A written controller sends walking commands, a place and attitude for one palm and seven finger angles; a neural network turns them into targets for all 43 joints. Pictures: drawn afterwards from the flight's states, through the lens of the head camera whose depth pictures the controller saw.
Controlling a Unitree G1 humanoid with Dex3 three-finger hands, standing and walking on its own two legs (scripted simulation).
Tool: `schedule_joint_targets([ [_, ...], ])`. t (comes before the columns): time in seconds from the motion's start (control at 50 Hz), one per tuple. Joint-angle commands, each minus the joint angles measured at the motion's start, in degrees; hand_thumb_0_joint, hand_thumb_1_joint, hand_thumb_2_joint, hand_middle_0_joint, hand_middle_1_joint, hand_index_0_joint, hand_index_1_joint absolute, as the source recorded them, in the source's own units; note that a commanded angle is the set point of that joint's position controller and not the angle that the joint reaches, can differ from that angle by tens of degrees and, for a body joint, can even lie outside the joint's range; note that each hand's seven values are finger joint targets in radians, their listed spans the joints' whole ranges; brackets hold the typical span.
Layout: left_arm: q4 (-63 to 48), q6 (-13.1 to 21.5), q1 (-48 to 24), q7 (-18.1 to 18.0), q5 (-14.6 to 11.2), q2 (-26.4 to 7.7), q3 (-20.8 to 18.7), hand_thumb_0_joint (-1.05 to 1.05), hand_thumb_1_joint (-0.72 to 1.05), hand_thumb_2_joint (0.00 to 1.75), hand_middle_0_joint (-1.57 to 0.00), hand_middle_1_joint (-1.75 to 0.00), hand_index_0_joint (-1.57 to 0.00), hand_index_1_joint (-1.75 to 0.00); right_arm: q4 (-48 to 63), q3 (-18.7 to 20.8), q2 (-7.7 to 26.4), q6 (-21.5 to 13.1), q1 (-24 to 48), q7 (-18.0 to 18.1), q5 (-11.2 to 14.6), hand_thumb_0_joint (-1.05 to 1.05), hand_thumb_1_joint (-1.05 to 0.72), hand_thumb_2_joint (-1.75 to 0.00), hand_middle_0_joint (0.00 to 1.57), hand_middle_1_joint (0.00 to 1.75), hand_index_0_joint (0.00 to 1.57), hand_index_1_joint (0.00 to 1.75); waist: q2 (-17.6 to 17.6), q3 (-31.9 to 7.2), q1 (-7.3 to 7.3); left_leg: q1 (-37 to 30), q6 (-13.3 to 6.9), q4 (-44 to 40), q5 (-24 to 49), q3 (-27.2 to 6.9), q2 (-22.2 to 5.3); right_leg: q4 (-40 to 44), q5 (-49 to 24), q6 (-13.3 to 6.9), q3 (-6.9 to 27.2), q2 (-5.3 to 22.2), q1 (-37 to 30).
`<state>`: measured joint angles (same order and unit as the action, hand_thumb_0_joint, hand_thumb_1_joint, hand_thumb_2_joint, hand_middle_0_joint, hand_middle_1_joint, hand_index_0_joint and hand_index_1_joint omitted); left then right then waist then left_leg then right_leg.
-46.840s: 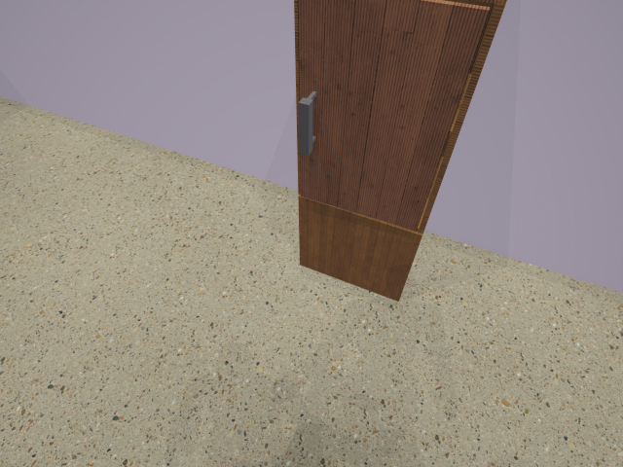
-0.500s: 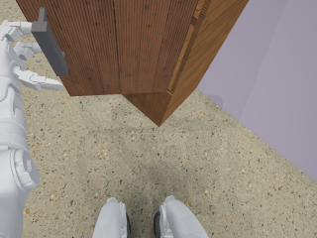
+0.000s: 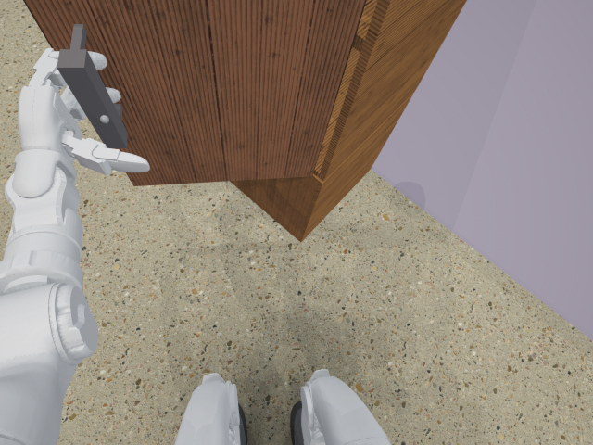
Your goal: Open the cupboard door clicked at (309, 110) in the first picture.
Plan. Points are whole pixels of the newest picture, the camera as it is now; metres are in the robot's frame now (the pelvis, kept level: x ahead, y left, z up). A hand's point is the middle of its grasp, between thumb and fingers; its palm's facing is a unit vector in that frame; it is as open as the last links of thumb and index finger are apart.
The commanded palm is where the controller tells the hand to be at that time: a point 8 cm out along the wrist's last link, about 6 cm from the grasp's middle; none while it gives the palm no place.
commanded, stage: slide the fingers in behind the handle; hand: left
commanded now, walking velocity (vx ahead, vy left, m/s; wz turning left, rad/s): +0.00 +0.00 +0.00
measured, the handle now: (99, 91) +0.57 +0.21 +0.05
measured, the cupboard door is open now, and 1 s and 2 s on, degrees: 49 49 66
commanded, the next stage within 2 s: close the thumb around the handle in 0.60 s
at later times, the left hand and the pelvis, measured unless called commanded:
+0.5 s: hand (115, 119) +0.52 +0.19 +0.05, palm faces +0.07 -1.00 -0.03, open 14.0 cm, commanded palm +0.49 +0.23 +0.06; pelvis +0.00 +0.00 +0.00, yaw +0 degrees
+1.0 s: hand (109, 123) +0.51 +0.19 +0.06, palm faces +0.06 -1.00 -0.03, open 11.4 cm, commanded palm +0.49 +0.23 +0.06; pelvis +0.00 +0.00 +0.00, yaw +0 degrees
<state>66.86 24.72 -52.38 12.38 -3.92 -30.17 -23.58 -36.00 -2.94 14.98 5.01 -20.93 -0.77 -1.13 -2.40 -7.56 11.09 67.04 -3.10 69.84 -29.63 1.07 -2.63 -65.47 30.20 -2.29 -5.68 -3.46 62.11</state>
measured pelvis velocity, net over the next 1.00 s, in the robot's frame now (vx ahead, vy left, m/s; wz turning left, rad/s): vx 0.00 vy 0.00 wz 0.00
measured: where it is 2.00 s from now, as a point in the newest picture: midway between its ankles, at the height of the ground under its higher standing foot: outside the picture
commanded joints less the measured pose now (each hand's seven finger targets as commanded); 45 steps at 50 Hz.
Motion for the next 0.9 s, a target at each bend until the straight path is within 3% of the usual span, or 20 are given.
schedule_joint_targets([
  [0.0,-10.82,3.24,-22.34,-1.2,-1.3,-12.88,-0.97,0.0,-0.5,0.3,-0.3,-1.2,-0.3,-1.2,2.17,3.97,10.89,-0.61,-11.07,0.42,-0.06,0.0,-0.9,-0.9,0.2,0.3,0.2,0.3,-6.98,-29.71,0.3,-27.63,0.95,-6.63,26.84,-5.8,0.45,7.93,-22.43,1.08,4.23,-0.64,-10.02],
  [0.06,-11.05,3.98,-23.81,-1.68,-1.03,-13.69,-1.36,0.0,-0.5,0.3,-0.3,-1.2,-0.3,-1.2,2.13,3.88,10.8,-0.68,-11.16,0.41,-0.13,0.0,-0.9,-0.9,0.2,0.3,0.2,0.3,-6.53,-28.64,0.44,-26.36,0.88,-6.71,25.59,-5.66,0.49,7.86,-22.0,1.05,4.43,-0.59,-10.33],
  [0.1,-11.51,4.57,-22.8,-1.9,-0.84,-12.57,-0.76,0.0,-0.5,0.3,-0.3,-1.2,-0.3,-1.2,2.15,4.06,10.63,-0.8,-11.06,0.31,-0.18,0.0,-0.9,-0.9,0.2,0.3,0.2,0.3,-7.09,-29.44,0.14,-26.89,0.98,-6.66,25.73,-5.64,0.57,7.76,-22.01,0.95,4.49,-0.54,-10.18],
  [0.14,-11.37,5.08,-24.89,-2.09,-0.98,-9.92,1.28,0.0,-0.5,0.3,-0.3,-1.2,-0.3,-1.2,1.83,3.98,10.37,-1.02,-11.16,0.12,-0.37,0.0,-0.9,-0.9,0.2,0.3,0.2,0.3,-7.83,-27.67,1.31,-27.57,0.91,-6.68,25.44,-5.87,0.56,7.85,-21.28,0.87,4.27,-0.57,-8.29],
  [0.16,-11.51,5.37,-24.77,-2.25,-0.83,-11.02,0.35,0.0,-0.5,0.3,-0.3,-1.2,-0.3,-1.2,1.65,4.16,10.54,-1.03,-11.19,0.07,-0.4,0.0,-0.9,-0.9,0.2,0.3,0.2,0.3,-8.3,-28.74,0.6,-27.87,1.13,-6.63,25.25,-5.86,0.5,7.76,-20.93,0.9,4.34,-0.55,-8.5],
  [0.18,-11.05,5.39,-24.61,-2.29,-0.67,-9.88,1.4,0.0,-0.5,0.3,-0.3,-1.2,-0.3,-1.2,1.62,4.24,10.55,-1.01,-11.13,0.04,-0.37,0.0,-0.9,-0.9,0.2,0.3,0.2,0.3,-8.61,-28.52,1.04,-28.78,1.29,-6.92,25.1,-6.15,0.4,7.86,-20.25,0.82,4.06,-0.55,-7.48],
  [0.2,-11.09,5.44,-24.02,-2.59,-0.83,-11.63,-0.47,0.0,-0.5,0.3,-0.3,-1.2,-0.3,-1.2,1.54,4.34,10.82,-0.96,-11.41,0.11,-0.49,0.0,-0.9,-0.9,0.2,0.3,0.2,0.3,-7.55,-29.25,0.44,-28.56,1.21,-6.81,25.45,-6.14,0.38,7.8,-20.64,0.83,4.16,-0.54,-8.33],
  [0.24,-10.45,5.46,-24.45,-2.72,-0.78,-9.99,0.9,0.0,-0.5,0.3,-0.3,-1.2,-0.3,-1.2,1.61,4.29,10.71,-1.0,-11.57,0.08,-0.46,0.0,-0.9,-0.9,0.2,0.3,0.2,0.3,-7.55,-29.08,0.92,-28.83,1.14,-6.76,25.45,-6.3,0.5,7.6,-20.32,0.76,4.02,-0.53,-7.33],
  [0.3,-8.47,4.72,-25.63,-3.42,-0.24,-11.03,0.54,0.0,-0.5,0.3,-0.3,-1.2,-0.3,-1.2,1.52,4.04,10.83,-0.95,-11.19,0.12,-0.43,0.0,-0.9,-0.9,0.2,0.3,0.2,0.3,-6.64,-26.54,1.43,-25.6,0.89,-6.85,21.94,-6.01,0.65,8.1,-18.06,1.05,4.31,-0.44,-7.21],
  [0.36,-9.66,5.26,-26.39,-3.55,0.53,-13.15,-0.4,0.0,-0.5,0.3,-0.3,-1.2,-0.3,-1.2,1.72,4.0,10.97,-1.06,-11.52,0.31,-0.52,0.0,-0.9,-0.9,0.2,0.3,0.2,0.3,-7.44,-29.13,0.91,-26.47,0.88,-6.71,23.06,-6.12,0.65,7.53,-19.04,0.86,4.45,-0.37,-8.18],
  [0.4,-9.48,5.37,-26.0,-3.24,0.07,-11.29,0.7,0.0,-0.5,0.3,-0.3,-1.2,-0.3,-1.2,1.73,4.01,10.82,-1.15,-11.1,0.19,-0.44,0.0,-0.9,-0.9,0.2,0.3,0.2,0.3,-7.89,-28.73,1.16,-27.19,0.99,-6.64,22.86,-6.16,0.6,7.8,-18.45,0.84,4.33,-0.43,-7.04],
  [0.44,-10.23,5.88,-26.44,-3.05,-0.31,-13.64,-1.27,0.0,-0.5,0.3,-0.3,-1.2,-0.3,-1.2,1.6,4.05,11.1,-1.26,-11.46,0.33,-0.58,0.0,-0.9,-0.9,0.2,0.3,0.2,0.3,-7.29,-30.05,0.91,-27.13,0.82,-6.31,23.71,-6.2,0.57,7.42,-19.37,0.78,4.49,-0.53,-8.3],
  [0.48,-11.24,5.96,-25.59,-2.67,-0.78,-13.09,-1.08,0.0,-0.5,0.3,-0.3,-1.2,-0.3,-1.2,1.79,4.11,10.97,-1.24,-11.18,0.32,-0.45,0.0,-0.9,-0.9,0.2,0.3,0.2,0.3,-8.52,-32.13,0.19,-28.07,0.99,-6.33,25.17,-5.91,0.72,7.45,-20.89,0.86,4.68,-0.44,-9.5],
  [0.56,-9.73,5.07,-25.02,-2.24,-0.7,-11.48,0.39,0.0,-0.5,0.3,-0.3,-1.2,-0.3,-1.2,1.42,4.11,10.98,-0.99,-11.52,0.32,-0.35,0.0,-0.9,-0.9,0.2,0.3,0.2,0.3,-7.38,-29.59,1.06,-27.57,0.95,-6.52,25.22,-6.08,0.5,7.63,-21.07,1.01,4.34,-0.46,-8.47],
  [0.58,-10.14,4.94,-24.38,-2.28,-0.55,-11.93,-0.05,0.0,-0.5,0.3,-0.3,-1.2,-0.3,-1.2,1.55,4.16,10.94,-0.84,-11.47,0.31,-0.33,0.0,-0.9,-0.9,0.2,0.3,0.2,0.3,-8.02,-29.58,0.38,-27.96,1.12,-6.81,25.19,-6.12,0.49,7.61,-20.65,0.9,4.17,-0.44,-8.55],
  [0.68,-12.05,5.72,-25.3,-2.93,-1.2,-9.04,1.48,0.0,-0.5,0.3,-0.3,-1.2,-0.3,-1.2,1.33,4.43,10.71,-0.98,-11.2,0.12,-0.43,0.0,-0.9,-0.9,0.2,0.3,0.2,0.3,-8.81,-30.05,0.74,-30.87,1.37,-6.98,26.48,-6.58,0.36,7.85,-20.41,0.81,3.82,-0.52,-6.74],
  [0.72,-11.13,5.79,-24.87,-3.38,-1.1,-11.13,-0.11,0.0,-0.39,0.35,-0.31,-1.21,-0.31,-1.21,1.16,4.36,10.96,-0.99,-11.25,0.2,-0.45,0.0,-0.9,-0.9,0.2,0.3,0.2,0.3,-6.39,-28.79,0.85,-28.09,1.09,-6.93,24.59,-6.15,0.5,8.14,-20.05,0.97,4.2,-0.5,-8.36],
  [0.82,-9.69,5.83,-23.3,-3.41,-0.33,-11.77,-0.24,0.0,-0.11,0.47,-0.33,-1.24,-0.33,-1.24,1.52,4.17,10.77,-0.98,-10.96,0.2,-0.38,0.0,-0.9,-0.9,0.2,0.3,0.2,0.3,-5.99,-27.7,0.6,-25.95,0.86,-6.94,23.65,-5.48,0.79,8.16,-20.58,0.98,4.65,-0.47,-9.77],
  [0.88,-11.12,6.25,-22.85,-2.77,-0.6,-12.7,-0.96,0.0,0.06,0.54,-0.34,-1.26,-0.34,-1.26,1.86,4.18,10.77,-0.93,-10.67,0.29,-0.36,0.0,-0.9,-0.9,0.2,0.3,0.2,0.3,-8.01,-29.92,-0.32,-27.54,1.15,-6.95,25.51,-5.52,0.8,7.62,-21.91,0.82,4.59,-0.37,-10.29],
])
